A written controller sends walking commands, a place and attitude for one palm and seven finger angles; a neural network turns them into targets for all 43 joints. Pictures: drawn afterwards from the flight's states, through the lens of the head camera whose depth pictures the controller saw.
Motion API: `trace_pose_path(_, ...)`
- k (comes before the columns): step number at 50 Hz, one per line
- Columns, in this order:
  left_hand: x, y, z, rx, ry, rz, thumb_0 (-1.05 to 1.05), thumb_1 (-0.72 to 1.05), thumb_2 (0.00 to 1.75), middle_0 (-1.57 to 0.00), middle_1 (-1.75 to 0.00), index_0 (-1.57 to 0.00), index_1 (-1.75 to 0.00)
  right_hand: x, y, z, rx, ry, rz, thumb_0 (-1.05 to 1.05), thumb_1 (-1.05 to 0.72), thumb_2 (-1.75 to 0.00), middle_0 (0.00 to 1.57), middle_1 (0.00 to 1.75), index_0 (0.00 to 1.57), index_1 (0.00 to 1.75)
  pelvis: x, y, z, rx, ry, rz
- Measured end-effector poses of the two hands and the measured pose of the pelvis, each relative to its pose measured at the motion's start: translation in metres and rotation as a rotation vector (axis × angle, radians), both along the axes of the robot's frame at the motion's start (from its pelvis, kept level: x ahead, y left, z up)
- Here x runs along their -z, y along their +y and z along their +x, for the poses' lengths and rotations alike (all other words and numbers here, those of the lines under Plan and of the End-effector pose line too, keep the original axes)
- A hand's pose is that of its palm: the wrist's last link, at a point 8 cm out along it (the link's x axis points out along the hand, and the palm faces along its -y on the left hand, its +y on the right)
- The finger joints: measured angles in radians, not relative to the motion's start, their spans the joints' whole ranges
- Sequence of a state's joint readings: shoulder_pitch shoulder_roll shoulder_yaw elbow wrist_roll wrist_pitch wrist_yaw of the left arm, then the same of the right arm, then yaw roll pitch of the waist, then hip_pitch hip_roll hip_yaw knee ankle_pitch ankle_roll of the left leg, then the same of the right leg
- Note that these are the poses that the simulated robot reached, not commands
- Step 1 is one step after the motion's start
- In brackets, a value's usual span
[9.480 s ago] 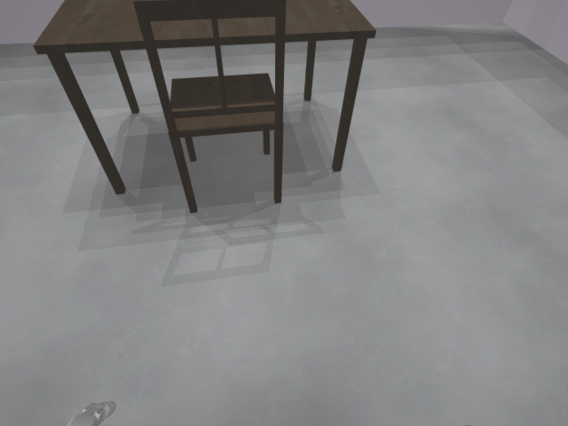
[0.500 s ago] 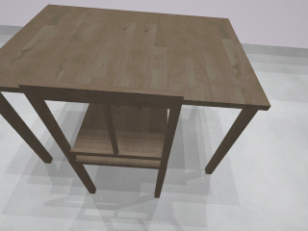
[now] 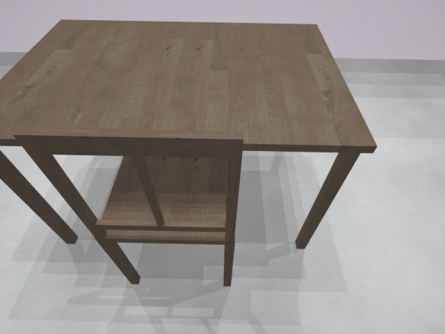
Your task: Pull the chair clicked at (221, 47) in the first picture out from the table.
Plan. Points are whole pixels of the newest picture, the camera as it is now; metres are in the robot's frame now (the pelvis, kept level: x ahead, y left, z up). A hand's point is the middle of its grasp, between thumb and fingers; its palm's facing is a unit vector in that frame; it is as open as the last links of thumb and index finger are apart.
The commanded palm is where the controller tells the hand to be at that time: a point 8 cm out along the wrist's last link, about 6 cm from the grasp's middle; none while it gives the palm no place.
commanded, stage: come to a stop and stand still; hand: left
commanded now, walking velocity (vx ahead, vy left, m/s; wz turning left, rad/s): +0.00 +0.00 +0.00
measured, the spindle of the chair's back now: (150, 194) +0.43 +0.21 -0.08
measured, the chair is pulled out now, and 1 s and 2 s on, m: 0.00 0.00 0.00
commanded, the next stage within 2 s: look again from close up in 0.68 s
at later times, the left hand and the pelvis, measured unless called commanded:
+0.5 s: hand out of the picture +0.03 +0.20 -0.18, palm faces +0.02 -0.97 -0.22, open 7.4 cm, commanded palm none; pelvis +0.02 +0.02 -0.01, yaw +0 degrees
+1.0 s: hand out of the picture +0.04 +0.19 -0.18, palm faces +0.01 -0.98 -0.20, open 7.4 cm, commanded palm none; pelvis +0.03 +0.01 +0.00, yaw +0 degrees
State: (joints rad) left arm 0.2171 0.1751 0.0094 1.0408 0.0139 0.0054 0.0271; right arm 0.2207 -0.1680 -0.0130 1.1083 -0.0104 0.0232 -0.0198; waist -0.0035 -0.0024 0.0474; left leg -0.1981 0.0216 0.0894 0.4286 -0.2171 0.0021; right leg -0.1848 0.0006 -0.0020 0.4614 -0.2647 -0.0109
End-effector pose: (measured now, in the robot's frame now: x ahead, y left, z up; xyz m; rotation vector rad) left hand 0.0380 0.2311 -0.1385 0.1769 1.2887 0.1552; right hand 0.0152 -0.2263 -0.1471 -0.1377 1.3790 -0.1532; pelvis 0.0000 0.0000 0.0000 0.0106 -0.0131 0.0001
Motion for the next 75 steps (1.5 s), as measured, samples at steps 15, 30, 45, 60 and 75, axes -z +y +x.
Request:
trace_pose_path(15, 0.004, 0.012, -0.025, -0.009, 0.052, 0.011, 0.01, 0.91, 0.90, -0.20, -0.30, -0.20, -0.30, 0.009, 0.019, -0.004, -0.021, -0.032, 0.027, 0.01, -0.91, -0.90, 0.20, 0.30, 0.20, 0.30, 0.007, 0.015, 0.005, -0.013, 0.012, -0.008)
trace_pose_path(30, 0.007, 0.012, -0.004, -0.004, 0.048, -0.005, 0.01, 0.91, 0.90, -0.20, -0.30, -0.20, -0.30, 0.002, 0.016, 0.025, -0.034, -0.055, -0.002, 0.01, -0.92, -0.90, 0.20, 0.30, 0.20, 0.30, 0.005, 0.016, 0.020, 0.000, 0.011, 0.003)
trace_pose_path(45, 0.007, 0.006, 0.000, -0.008, 0.060, -0.014, 0.01, 0.91, 0.90, -0.20, -0.30, -0.20, -0.30, -0.003, 0.009, 0.041, -0.040, -0.059, -0.015, 0.01, -0.91, -0.90, 0.20, 0.30, 0.20, 0.30, 0.002, 0.010, 0.030, 0.000, 0.010, 0.003)
trace_pose_path(60, 0.007, -0.003, -0.010, -0.017, 0.090, -0.024, 0.01, 0.90, 0.90, -0.20, -0.30, -0.20, -0.30, -0.004, 0.006, 0.030, -0.033, -0.014, -0.011, 0.01, -0.91, -0.90, 0.20, 0.30, 0.20, 0.30, 0.000, 0.004, 0.031, -0.001, 0.011, 0.002)
trace_pose_path(75, 0.008, -0.012, -0.019, -0.021, 0.095, -0.038, 0.01, 0.90, 0.90, -0.20, -0.30, -0.20, -0.30, -0.005, 0.005, 0.018, -0.021, 0.008, -0.008, 0.01, -0.92, -0.90, 0.20, 0.30, 0.20, 0.30, -0.001, 0.000, 0.029, -0.001, 0.005, 0.000)
